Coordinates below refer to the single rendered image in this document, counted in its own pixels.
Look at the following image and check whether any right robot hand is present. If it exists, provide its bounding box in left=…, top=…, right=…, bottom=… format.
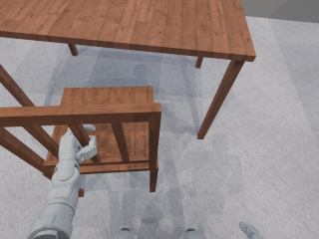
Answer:
left=239, top=221, right=265, bottom=239

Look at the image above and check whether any left robot shin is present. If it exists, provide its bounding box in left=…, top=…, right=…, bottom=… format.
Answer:
left=121, top=227, right=131, bottom=231

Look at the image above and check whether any robot shin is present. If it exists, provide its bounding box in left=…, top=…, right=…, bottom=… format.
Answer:
left=121, top=227, right=131, bottom=231
left=185, top=228, right=196, bottom=232

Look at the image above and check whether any robot left forearm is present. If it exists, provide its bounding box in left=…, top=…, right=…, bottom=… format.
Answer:
left=25, top=159, right=83, bottom=239

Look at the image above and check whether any left robot hand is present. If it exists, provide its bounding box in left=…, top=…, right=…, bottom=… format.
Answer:
left=58, top=123, right=98, bottom=164

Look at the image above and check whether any table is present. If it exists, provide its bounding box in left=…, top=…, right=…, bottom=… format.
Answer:
left=0, top=0, right=256, bottom=140

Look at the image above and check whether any chair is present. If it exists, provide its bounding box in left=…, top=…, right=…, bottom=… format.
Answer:
left=0, top=86, right=161, bottom=197

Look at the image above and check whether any right robot shin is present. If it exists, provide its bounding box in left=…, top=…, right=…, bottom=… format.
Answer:
left=185, top=228, right=196, bottom=232

